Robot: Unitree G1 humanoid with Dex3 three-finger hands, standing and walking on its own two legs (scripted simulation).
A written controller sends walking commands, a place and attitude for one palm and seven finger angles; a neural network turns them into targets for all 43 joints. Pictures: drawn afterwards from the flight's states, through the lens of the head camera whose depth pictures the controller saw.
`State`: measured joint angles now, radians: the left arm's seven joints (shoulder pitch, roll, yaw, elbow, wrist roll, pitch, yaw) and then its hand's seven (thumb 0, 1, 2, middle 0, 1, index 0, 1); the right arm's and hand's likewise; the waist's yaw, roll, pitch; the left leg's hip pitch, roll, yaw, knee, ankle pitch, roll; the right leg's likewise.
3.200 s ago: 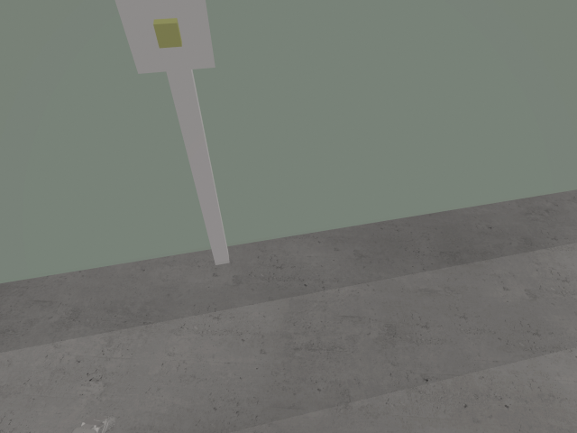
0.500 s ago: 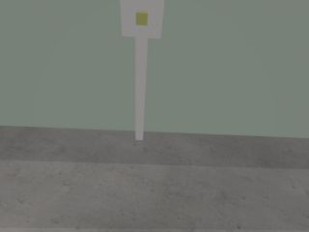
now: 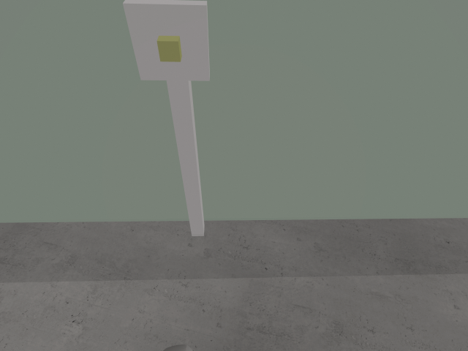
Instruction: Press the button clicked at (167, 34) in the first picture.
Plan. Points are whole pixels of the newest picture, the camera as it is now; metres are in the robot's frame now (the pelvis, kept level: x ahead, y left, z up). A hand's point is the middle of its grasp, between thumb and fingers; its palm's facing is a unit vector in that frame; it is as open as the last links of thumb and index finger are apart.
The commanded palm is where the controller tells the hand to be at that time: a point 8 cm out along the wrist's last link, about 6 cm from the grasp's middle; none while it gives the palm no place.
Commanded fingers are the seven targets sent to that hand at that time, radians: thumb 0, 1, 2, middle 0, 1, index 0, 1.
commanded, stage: take the last steps up to it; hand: left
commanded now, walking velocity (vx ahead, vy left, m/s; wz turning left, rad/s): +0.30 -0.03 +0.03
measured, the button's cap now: (170, 48) +0.72 +0.19 +0.18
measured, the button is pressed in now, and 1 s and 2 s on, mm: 0 0 0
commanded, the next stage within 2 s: come to a stop and stand still in 0.38 s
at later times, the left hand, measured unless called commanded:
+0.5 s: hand (145, 315) +0.23 +0.20 -0.17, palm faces +0.01 -0.99 -0.16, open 7.3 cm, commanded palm none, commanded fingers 0.00 0.90 0.90 -0.20 -0.30 -0.20 -0.30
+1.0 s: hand (136, 288) +0.29 +0.24 -0.20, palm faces +0.09 -0.97 -0.21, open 7.3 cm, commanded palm none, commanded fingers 0.00 0.90 0.90 -0.20 -0.30 -0.20 -0.30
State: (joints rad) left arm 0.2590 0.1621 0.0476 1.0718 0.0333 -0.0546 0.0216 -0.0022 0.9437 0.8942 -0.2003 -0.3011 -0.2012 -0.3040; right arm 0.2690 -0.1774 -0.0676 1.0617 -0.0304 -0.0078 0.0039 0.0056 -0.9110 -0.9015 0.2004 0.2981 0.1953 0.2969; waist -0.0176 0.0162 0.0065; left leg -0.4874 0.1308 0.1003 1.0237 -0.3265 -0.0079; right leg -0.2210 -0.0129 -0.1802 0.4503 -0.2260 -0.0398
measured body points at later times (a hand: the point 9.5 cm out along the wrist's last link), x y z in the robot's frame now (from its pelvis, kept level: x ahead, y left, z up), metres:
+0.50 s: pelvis +0.18 +0.02 +0.01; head +0.21 +0.04 +0.46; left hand +0.23 +0.25 -0.16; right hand +0.13 -0.20 -0.14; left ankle +0.13 +0.11 -0.74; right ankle +0.25 -0.14 -0.69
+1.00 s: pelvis +0.21 +0.04 -0.02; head +0.23 +0.07 +0.43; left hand +0.28 +0.29 -0.18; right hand +0.32 -0.21 -0.14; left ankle +0.24 +0.14 -0.74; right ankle +0.27 -0.13 -0.72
